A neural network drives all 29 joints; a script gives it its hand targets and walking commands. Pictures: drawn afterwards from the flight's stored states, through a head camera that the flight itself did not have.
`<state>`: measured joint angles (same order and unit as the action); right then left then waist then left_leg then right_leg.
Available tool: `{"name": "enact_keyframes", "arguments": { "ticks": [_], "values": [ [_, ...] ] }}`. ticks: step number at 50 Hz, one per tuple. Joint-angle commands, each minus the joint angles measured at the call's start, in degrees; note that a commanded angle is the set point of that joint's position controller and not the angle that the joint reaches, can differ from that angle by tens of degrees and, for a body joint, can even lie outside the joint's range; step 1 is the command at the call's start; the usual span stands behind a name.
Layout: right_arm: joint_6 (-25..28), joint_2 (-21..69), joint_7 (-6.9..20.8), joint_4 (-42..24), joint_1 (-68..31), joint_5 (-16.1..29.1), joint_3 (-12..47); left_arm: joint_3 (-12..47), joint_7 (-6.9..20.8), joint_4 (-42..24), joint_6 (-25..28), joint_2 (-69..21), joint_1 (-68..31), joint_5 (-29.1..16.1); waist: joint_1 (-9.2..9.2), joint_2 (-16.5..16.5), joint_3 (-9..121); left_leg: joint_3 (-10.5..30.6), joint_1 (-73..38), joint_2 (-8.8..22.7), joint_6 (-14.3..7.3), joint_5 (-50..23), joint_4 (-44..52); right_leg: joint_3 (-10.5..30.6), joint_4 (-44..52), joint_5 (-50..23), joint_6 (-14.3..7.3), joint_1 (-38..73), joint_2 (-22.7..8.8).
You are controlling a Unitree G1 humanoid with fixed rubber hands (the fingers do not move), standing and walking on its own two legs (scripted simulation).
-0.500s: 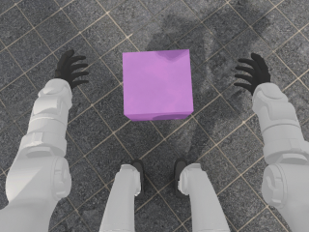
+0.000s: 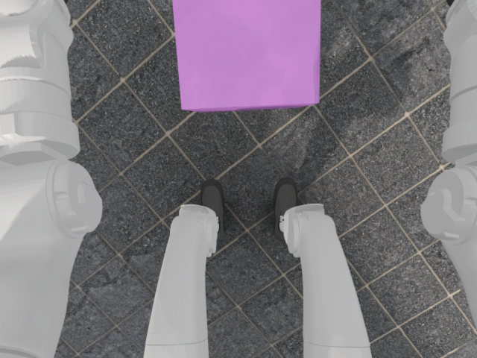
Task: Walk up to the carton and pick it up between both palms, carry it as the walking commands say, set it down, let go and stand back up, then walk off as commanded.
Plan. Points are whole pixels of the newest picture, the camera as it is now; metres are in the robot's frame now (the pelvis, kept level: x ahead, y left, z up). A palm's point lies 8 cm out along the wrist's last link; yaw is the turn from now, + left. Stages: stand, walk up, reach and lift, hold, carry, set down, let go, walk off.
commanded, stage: reach and lift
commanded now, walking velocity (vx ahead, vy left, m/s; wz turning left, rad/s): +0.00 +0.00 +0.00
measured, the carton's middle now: (247, 51) +0.57 +0.01 -0.52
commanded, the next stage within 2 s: none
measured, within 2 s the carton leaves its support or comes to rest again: neither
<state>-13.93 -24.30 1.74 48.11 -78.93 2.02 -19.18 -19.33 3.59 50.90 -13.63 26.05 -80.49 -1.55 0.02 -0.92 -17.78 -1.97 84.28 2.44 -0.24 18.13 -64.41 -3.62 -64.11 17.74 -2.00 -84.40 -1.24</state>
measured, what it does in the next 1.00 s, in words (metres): lowers itself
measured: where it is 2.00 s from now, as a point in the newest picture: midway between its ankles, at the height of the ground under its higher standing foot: (248, 221)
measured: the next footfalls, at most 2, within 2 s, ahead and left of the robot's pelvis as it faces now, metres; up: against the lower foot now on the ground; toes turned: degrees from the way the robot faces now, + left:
none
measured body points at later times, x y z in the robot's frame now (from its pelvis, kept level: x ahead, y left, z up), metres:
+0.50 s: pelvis -0.05 +0.00 -0.15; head +0.32 -0.01 +0.09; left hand +0.56 +0.23 -0.26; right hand +0.56 -0.23 -0.26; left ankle +0.08 +0.12 -0.62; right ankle +0.09 -0.10 -0.62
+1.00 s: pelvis -0.03 +0.00 -0.26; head +0.34 +0.00 -0.02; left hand +0.56 +0.22 -0.40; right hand +0.55 -0.23 -0.41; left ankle +0.08 +0.12 -0.62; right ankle +0.09 -0.10 -0.62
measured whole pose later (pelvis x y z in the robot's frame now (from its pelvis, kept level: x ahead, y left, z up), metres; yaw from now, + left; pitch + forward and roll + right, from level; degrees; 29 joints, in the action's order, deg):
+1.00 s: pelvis -0.03 +0.00 -0.26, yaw +0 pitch +30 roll +0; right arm -10.7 -30.0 -2.0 66.4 -92.3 12.5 -5.9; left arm -7.1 -3.5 66.7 -10.5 29.2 -92.7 -11.7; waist 0.1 -0.5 -30.0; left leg -0.1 119.6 2.1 -0.3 33.7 -122.9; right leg -2.6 -122.6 32.9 -2.9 -120.0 -2.4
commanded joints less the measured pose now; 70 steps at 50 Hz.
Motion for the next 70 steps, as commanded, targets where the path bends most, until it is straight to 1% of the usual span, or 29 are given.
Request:
{"name": "enact_keyframes", "arguments": {
  "ticks": [1,3,4,7,9,16,18,19,23,24,28,29,32,33,34,35,39,44,45,47,50,51,52,54,63,65,66,67,70],
  "values": [
    [-0.4,-12.9,-0.7,-9.1,-13.9,1.1,1.1,-0.5,-1.4,-9.9,-0.5,11.3,-13.4,-1.2,0.58,2.8,106.9,-0.6,-37.6,-6.2,0.8,-25.4,-1.8,1.4,-1.7,-25.3,3.7,42.9,5.1],
    [-0.1,-11.1,-0.8,-15.5,-16.1,5.1,2.7,2.9,-2.1,-17.3,-0.1,9.8,-15.6,-4.5,-0.56,-0.3,109.6,-0.2,-40.0,-6.6,-0.1,-30.9,-4.6,2.2,-4.5,-30.2,3.1,41.1,5.4],
    [-0.6,-14.0,-0.9,-13.5,-18.0,4.3,2.0,3.2,-3.0,-16.4,-0.7,12.5,-18.8,-5.2,1.59,-1.0,113.3,0.3,-44.3,-6.3,0.5,-29.9,-6.2,1.4,-6.7,-28.6,3.0,40.7,5.1],
    [0.4,-14.9,-1.4,-13.5,-19.8,6.2,3.1,2.7,-5.0,-14.3,-0.1,13.0,-21.1,-6.4,0.24,-0.1,111.1,1.6,-44.7,-5.7,0.9,-34.4,-12.3,1.6,-10.7,-29.9,3.3,33.0,5.6],
    [0.0,-13.3,-1.3,-7.1,-20.8,5.8,4.9,3.8,-5.0,-7.3,-0.5,11.5,-18.6,-5.4,-1.76,1.3,101.9,1.3,-36.5,-6.1,0.4,-24.4,-13.5,1.5,-12.5,-21.2,3.4,28.3,5.1],
    [-3.0,-16.8,-2.2,3.9,-27.5,7.0,6.6,7.9,-6.4,1.5,-3.4,12.8,-26.9,-8.2,0.51,0.4,92.0,1.0,-25.7,-5.5,0.9,-8.7,-21.1,0.2,-21.0,-3.3,2.0,13.1,4.4],
    [-3.4,-17.2,-2.2,4.0,-29.7,7.0,7.3,7.6,-6.3,3.5,-4.2,13.3,-26.6,-8.7,0.92,2.4,91.7,0.9,-22.9,-5.6,0.2,-6.0,-23.3,0.5,-22.5,-2.0,2.1,13.1,4.0],
    [-3.7,-16.9,-2.2,3.1,-31.6,7.7,8.1,7.0,-6.2,0.2,-4.0,13.8,-29.0,-8.0,-1.77,2.6,91.1,-0.9,-17.4,-5.4,0.6,-3.4,-24.4,1.9,-23.3,-1.9,1.7,17.0,3.5],
    [-3.9,-18.1,-2.7,1.9,-34.2,7.4,7.8,8.4,-6.4,0.0,-4.2,14.3,-32.1,-9.4,-0.3,2.8,92.8,-0.8,-14.4,-5.4,-0.4,-2.5,-27.1,1.4,-27.3,-1.9,2.3,18.3,3.4],
    [-4.3,-17.6,-2.4,9.1,-34.2,7.1,8.2,8.1,-6.0,8.2,-4.5,14.9,-31.5,-9.3,0.06,3.4,83.5,-0.1,-10.8,-4.9,-0.5,2.3,-27.9,0.9,-28.1,3.0,2.2,12.1,2.9],
    [-2.9,-18.8,-3.0,1.5,-38.2,9.8,9.6,8.9,-6.8,0.1,-2.8,16.1,-36.0,-9.0,-1.81,1.0,92.6,-0.9,-13.0,-4.7,-0.3,-2.6,-33.5,2.2,-32.2,-1.8,1.8,14.6,2.7],
    [-3.2,-18.3,-3.1,8.8,-35.8,9.1,10.5,8.6,-6.8,6.2,-2.9,16.2,-34.2,-8.6,-0.8,2.7,86.1,-0.2,-8.9,-4.5,-0.5,0.8,-33.3,1.4,-33.1,1.1,2.0,13.1,2.5],
    [-1.4,-18.6,-3.4,4.3,-35.5,10.1,10.4,9.6,-7.0,1.8,-1.2,15.8,-32.6,-9.2,-0.27,2.1,88.7,-0.4,-7.3,-4.5,-0.5,-1.7,-36.4,2.3,-36.2,-2.6,1.5,15.0,2.7],
    [-1.3,-17.5,-3.3,12.7,-33.5,9.1,10.0,9.9,-6.6,11.3,-1.0,14.1,-31.4,-8.9,0.62,0.8,77.7,-0.1,-2.8,-4.2,-0.8,1.1,-37.9,2.4,-37.1,1.3,1.7,6.1,2.1],
    [-0.4,-17.5,-3.7,-0.7,-35.3,10.4,10.1,11.2,-6.8,-2.9,-0.2,14.0,-33.2,-10.3,0.68,-0.1,90.8,0.0,-12.1,-4.3,-0.3,-6.5,-38.8,2.0,-38.0,-4.9,1.6,12.3,2.7],
    [-0.5,-18.4,-3.8,9.3,-34.2,9.2,11.1,10.1,-6.7,8.2,-0.3,15.5,-32.4,-9.9,1.35,1.5,83.1,-0.4,-5.2,-4.3,-0.3,-2.1,-40.2,2.3,-37.8,-2.1,1.7,9.9,1.7],
    [1.0,-16.3,-3.8,5.2,-34.1,10.7,12.3,10.9,-6.9,3.9,1.1,13.9,-30.3,-10.0,-0.23,2.8,80.7,0.0,-2.7,-4.2,-0.7,-3.4,-42.7,2.7,-40.7,-4.0,1.5,8.6,2.0],
    [3.0,-14.6,-3.4,16.6,-31.4,9.5,12.3,10.9,-6.7,13.9,3.3,12.1,-28.5,-9.1,-0.69,1.6,65.4,0.3,5.1,-3.4,-0.3,-0.1,-47.0,3.4,-45.2,-0.3,1.1,0.0,1.3],
    [4.3,-15.1,-3.7,5.3,-32.2,10.4,11.9,10.9,-7.1,3.5,4.5,14.1,-29.5,-9.9,-1.36,1.7,75.6,0.6,-0.9,-3.5,-0.5,-5.9,-48.4,3.1,-46.9,-5.5,1.6,4.7,1.9],
    [4.2,-16.0,-3.9,15.9,-32.4,10.3,12.0,11.4,-7.3,13.0,4.4,12.5,-28.8,-10.1,-0.47,1.2,66.6,0.6,4.9,-3.1,-0.2,-1.4,-49.0,3.2,-47.9,-1.5,1.3,-0.5,1.3],
    [5.8,-17.9,-4.1,10.3,-32.7,11.0,12.0,11.2,-7.4,7.9,5.2,12.8,-29.8,-10.6,0.39,-0.2,70.6,0.9,0.6,-2.7,0.4,-5.2,-51.5,2.6,-50.8,-4.9,1.1,-0.8,1.3],
    [5.8,-15.8,-4.0,18.4,-29.7,10.2,12.5,12.1,-7.5,14.0,5.6,11.8,-28.7,-11.0,0.23,1.5,64.3,1.0,3.0,-2.5,0.3,-4.2,-52.0,2.6,-50.6,-2.7,1.4,-4.5,0.7],
    [6.9,-14.8,-3.8,11.6,-30.0,11.9,13.4,11.5,-7.7,7.7,6.5,12.8,-27.8,-10.8,-0.81,0.5,67.0,1.2,1.9,-3.0,0.2,-7.1,-52.9,2.6,-51.6,-5.8,1.1,-3.6,1.2],
    [6.6,-16.2,-3.9,16.7,-30.7,12.2,14.4,12.1,-7.6,14.5,6.2,11.5,-27.1,-11.3,-1.25,-0.1,64.5,0.5,2.9,-2.2,0.6,-4.9,-54.1,3.2,-52.0,-3.7,1.4,-5.8,0.7],
    [8.4,-17.9,-4.8,13.6,-29.8,13.6,13.5,14.7,-8.7,9.4,7.8,11.8,-26.8,-14.9,1.49,-0.2,72.9,1.8,-0.9,-2.3,0.6,-9.8,-57.5,2.0,-56.9,-8.2,1.4,-4.5,0.3],
    [8.8,-17.0,-5.1,9.0,-30.7,14.4,14.5,14.1,-9.1,6.3,8.0,11.8,-26.1,-14.8,-1.27,-0.4,71.1,1.0,1.7,-2.6,0.4,-9.7,-58.2,2.6,-56.8,-8.5,1.6,-5.5,0.8],
    [8.7,-17.5,-5.1,12.4,-30.9,13.6,14.6,13.7,-8.9,9.7,7.7,11.8,-25.7,-15.0,0.4,2.1,68.5,1.3,5.5,-2.6,0.2,-6.7,-57.4,2.4,-56.8,-7.0,1.2,-4.7,0.5],
    [8.6,-16.7,-5.3,10.6,-31.0,14.0,14.4,13.6,-9.1,7.6,8.1,12.5,-25.6,-14.3,-2.37,0.8,68.9,0.6,4.7,-2.8,0.3,-8.7,-57.8,3.8,-56.4,-8.0,1.6,-4.8,0.8],
    [8.2,-15.3,-5.2,13.2,-29.1,14.5,15.0,14.4,-9.1,8.6,7.8,11.4,-25.9,-14.8,-0.88,1.0,69.6,1.0,4.1,-2.7,0.4,-6.9,-58.0,3.0,-57.0,-7.1,1.3,-4.4,0.6]
  ]
}}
